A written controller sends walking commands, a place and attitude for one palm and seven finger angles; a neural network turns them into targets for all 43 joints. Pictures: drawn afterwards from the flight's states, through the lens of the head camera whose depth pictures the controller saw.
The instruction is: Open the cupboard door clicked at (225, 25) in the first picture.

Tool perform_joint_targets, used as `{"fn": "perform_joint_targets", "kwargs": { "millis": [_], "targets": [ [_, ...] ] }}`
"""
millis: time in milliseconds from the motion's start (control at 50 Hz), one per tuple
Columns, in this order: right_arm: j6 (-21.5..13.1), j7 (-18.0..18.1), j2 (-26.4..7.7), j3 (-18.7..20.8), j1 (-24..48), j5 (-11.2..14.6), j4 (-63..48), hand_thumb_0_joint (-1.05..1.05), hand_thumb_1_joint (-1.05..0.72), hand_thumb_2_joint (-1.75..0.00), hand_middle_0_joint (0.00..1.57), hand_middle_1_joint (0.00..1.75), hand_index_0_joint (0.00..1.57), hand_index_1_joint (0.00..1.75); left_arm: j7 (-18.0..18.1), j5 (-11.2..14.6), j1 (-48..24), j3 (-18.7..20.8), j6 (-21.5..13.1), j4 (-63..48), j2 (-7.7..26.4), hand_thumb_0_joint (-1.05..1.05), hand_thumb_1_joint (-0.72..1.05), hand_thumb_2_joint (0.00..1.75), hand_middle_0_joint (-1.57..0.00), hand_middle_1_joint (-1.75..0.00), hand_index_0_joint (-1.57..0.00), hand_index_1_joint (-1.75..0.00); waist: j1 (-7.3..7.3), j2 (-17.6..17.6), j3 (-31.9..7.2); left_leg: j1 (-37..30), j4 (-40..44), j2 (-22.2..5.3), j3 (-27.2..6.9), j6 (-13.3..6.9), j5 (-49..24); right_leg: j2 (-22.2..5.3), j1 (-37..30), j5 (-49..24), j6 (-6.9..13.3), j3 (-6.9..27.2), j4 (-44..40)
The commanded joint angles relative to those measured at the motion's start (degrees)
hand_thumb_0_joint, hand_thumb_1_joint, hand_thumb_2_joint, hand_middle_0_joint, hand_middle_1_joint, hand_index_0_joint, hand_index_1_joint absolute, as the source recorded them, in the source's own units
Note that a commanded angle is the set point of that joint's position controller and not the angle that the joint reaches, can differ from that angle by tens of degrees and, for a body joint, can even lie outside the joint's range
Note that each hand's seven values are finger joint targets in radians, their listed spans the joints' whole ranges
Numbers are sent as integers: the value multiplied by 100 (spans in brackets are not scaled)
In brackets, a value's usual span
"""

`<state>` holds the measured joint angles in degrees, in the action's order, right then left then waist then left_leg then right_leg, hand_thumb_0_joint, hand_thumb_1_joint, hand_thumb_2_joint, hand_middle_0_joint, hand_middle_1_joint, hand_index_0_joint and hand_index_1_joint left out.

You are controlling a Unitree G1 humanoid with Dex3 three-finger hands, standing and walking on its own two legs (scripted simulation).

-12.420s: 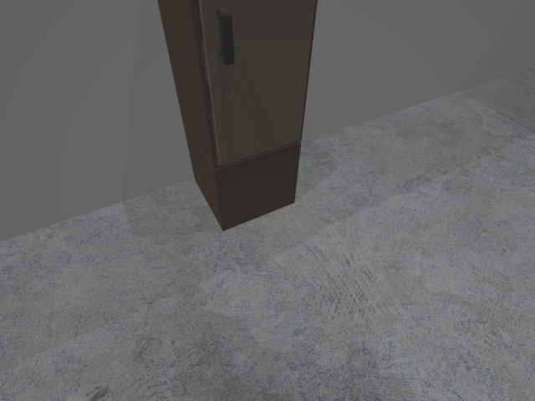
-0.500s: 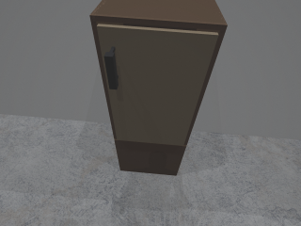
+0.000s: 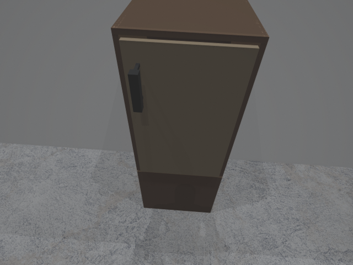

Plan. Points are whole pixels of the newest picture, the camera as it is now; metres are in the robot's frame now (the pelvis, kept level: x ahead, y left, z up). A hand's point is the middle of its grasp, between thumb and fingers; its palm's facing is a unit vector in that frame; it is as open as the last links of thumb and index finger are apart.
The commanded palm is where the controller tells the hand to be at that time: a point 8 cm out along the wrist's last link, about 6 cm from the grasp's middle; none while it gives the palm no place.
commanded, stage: look again from close up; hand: left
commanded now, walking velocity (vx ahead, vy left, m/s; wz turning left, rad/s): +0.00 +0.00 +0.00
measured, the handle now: (137, 87) +0.54 +0.15 +0.13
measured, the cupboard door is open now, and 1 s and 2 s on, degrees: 0 0 0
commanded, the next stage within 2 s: raise the hand with hooked fingers in 0.22 s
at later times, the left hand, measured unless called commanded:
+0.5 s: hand (89, 254) +0.15 +0.20 -0.03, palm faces +0.27 -0.95 -0.14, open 7.5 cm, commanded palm +0.09 +0.25 -0.04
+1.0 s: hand (77, 236) +0.17 +0.21 +0.02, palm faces +0.03 -0.99 -0.12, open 10.2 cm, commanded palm +0.14 +0.27 +0.03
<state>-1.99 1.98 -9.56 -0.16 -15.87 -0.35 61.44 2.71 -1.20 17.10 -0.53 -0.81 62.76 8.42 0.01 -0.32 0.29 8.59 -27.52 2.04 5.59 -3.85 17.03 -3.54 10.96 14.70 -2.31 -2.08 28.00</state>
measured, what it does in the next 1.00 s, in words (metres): lowers itself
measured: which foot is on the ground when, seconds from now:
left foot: down 0.00-1.00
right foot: down 0.00-1.00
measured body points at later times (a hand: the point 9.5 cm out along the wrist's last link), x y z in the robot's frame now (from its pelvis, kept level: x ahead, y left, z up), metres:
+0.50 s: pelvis -0.03 +0.00 -0.01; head -0.04 -0.01 +0.44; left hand +0.14 +0.25 -0.01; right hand +0.05 -0.24 -0.13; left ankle -0.02 +0.07 -0.74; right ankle +0.01 -0.13 -0.74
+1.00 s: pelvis -0.02 -0.04 -0.06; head +0.02 -0.02 +0.39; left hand +0.16 +0.27 +0.03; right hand +0.20 -0.24 -0.12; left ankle -0.02 +0.07 -0.74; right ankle +0.01 -0.13 -0.74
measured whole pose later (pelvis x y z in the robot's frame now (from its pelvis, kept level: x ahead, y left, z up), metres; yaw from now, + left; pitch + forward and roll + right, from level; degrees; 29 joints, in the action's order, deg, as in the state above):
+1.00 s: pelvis -0.02 -0.04 -0.06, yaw +6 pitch +8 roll -3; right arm -15.7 3.5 -15.0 -2.0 -11.3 2.5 32.2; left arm -27.2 19.6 15.4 16.9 -22.4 3.1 19.3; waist 2.1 2.1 -4.0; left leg 39.6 -59.3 -0.6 -3.1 -0.9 28.1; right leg 0.9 36.9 25.6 2.3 -8.1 53.9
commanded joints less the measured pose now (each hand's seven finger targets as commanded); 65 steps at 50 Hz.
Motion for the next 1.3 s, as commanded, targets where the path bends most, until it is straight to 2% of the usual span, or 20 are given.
{"fn": "perform_joint_targets", "kwargs": {
  "millis": [0,280,300,320,340,360,380,440,460,520,540,580,640,780,860,940,1060,1140,1220,1280],
  "targets": [
    [-62,-8,-570,87,-259,-23,-166,0,-90,-90,20,30,20,30,-12,26,352,80,-29,-216,527,0,90,90,-20,-30,-20,-30,33,85,434,514,877,-823,-829,133,-1156,-253,-99,-832,344,303,-362],
    [-36,-44,-583,90,-312,-15,-14,0,-90,-90,20,30,20,30,-29,21,289,73,-8,-243,541,0,90,90,-20,-30,-20,-30,28,-10,439,561,1181,-858,-907,150,-495,-273,-157,-673,312,321,-544],
    [-39,-84,-792,42,45,40,-400,0,-90,-90,20,30,20,30,178,-39,465,4,-31,-49,661,0,90,90,-20,-30,-20,-30,122,25,810,815,299,-984,-632,290,-1739,-410,310,-1228,281,373,-365],
    [-854,115,-1543,182,63,350,-2509,0,-90,-90,20,30,20,30,118,1080,-3953,1096,-1257,-9114,2137,0,88,89,-20,-32,-20,-32,-584,990,-2130,-905,671,-426,-1032,648,-1790,298,21,-1119,332,-188,86],
    [-1428,294,-1123,-52,538,306,-2143,0,-90,-90,20,30,20,30,244,675,-1287,791,-923,-7575,1676,0,85,88,-20,-33,-20,-33,2,1476,-1799,-1016,975,-765,-1065,727,-1882,312,505,103,447,-174,682],
    [-1579,319,-1109,56,404,311,-1797,0,-90,-90,20,30,20,30,516,774,-1008,617,-627,-6841,1247,0,83,87,-21,-34,-21,-34,-105,1432,-1204,-167,1176,-690,-1060,884,-885,317,819,584,395,-272,946],
    [-1601,202,-774,50,183,405,-1790,0,-90,-90,20,30,20,30,471,892,546,-210,-173,-5956,-144,0,81,86,-21,-36,-21,-36,-187,936,-453,222,1300,-680,-1188,818,38,328,1208,596,365,-326,894],
    [-1862,216,-1210,121,442,318,-2460,0,-90,-90,20,30,20,30,182,1113,-149,286,-912,-6886,508,0,74,83,-21,-40,-21,-40,-238,457,85,1104,443,-375,-1093,492,896,271,1196,483,359,-242,214],
    [-1840,172,-1286,210,341,267,-2556,0,-90,-90,20,30,20,30,63,1086,2,841,-1155,-6249,917,0,71,82,-21,-42,-21,-42,-244,-95,123,1402,98,-259,-1034,451,827,283,1390,777,352,-208,156],
    [-1737,60,-1276,387,512,182,-2943,0,-90,-90,20,30,20,30,-870,1404,940,1208,-2252,-4586,598,0,64,79,-22,-47,-22,-47,-6,-2459,445,2741,-905,-142,-780,434,1051,393,2452,2090,323,-277,737],
    [-1723,-1,-1317,449,582,162,-3151,0,-90,-90,20,30,20,30,-1321,1570,1250,1263,-2622,-4589,581,0,62,78,-22,-48,-22,-48,140,-2445,188,2951,-1236,-68,-599,438,917,380,2447,2209,344,-164,907],
    [-1662,-156,-1473,521,737,205,-3691,0,-90,-90,20,30,20,30,-2292,1828,1359,1681,-2993,-4424,1053,0,57,76,-22,-51,-22,-51,260,-1313,-215,2970,-1664,119,-410,473,695,267,2103,1848,487,160,1102],
    [-1591,-114,-1473,452,885,369,-4251,0,-90,-90,20,30,20,30,-3012,2015,819,2182,-2703,-5140,1821,0,50,73,-23,-55,-23,-55,413,-31,-927,3126,-1804,169,-321,359,865,224,1988,1971,478,427,1326],
    [-1625,90,-1245,349,278,136,-4121,0,-90,-90,20,30,20,30,-2474,2373,-866,2358,-3138,-8552,2094,0,34,66,-24,-66,-24,-66,-71,1133,-1750,2294,-2293,-174,-698,215,-363,464,2096,331,485,468,1737],
    [-1696,161,-1389,240,195,203,-3639,0,-90,-90,20,30,20,30,-2640,2236,-1072,1794,-3062,-7548,1742,0,25,62,-25,-72,-25,-72,-523,815,-961,2533,-2483,-222,-886,200,-284,561,2547,128,422,260,1735],
    [-1680,267,-1496,237,288,348,-3706,0,-90,-90,20,30,20,30,-3215,2073,-726,1932,-2057,-6676,2200,0,15,58,-25,-78,-25,-78,-289,463,-1253,2571,-2157,-211,-844,153,-81,412,2103,458,336,372,1303],
    [-1614,269,-1271,113,606,319,-4077,0,-90,-90,20,30,20,30,-3127,2778,-212,3319,-1280,-6950,2784,0,1,52,-26,-87,-26,-87,443,-8,-2330,2175,-1836,-169,-827,237,-1346,383,611,-1186,302,185,1427],
    [-1682,198,-1204,113,495,313,-3997,0,-90,-90,20,30,20,30,-2763,2830,-226,2880,-1577,-7147,2098,0,-8,48,-27,-93,-27,-93,254,24,-1686,1967,-1559,-202,-770,290,-1236,475,1191,-1038,295,-82,1388],
    [-1670,208,-1388,135,310,349,-3860,0,-90,-90,20,30,20,30,-2925,2504,-661,2471,-1414,-6706,2110,0,-17,44,-28,-99,-28,-99,27,223,-1205,1940,-1429,-219,-766,260,-915,471,1543,-633,313,-105,1237],
    [-1695,287,-1412,154,317,379,-3861,0,-90,-90,20,30,20,30,-3049,2378,-1304,2463,-1244,-7158,2463,0,-24,41,-28,-103,-28,-103,22,553,-1568,1475,-1291,-248,-818,230,-1089,452,1311,-681,348,-82,1125]
  ]
}}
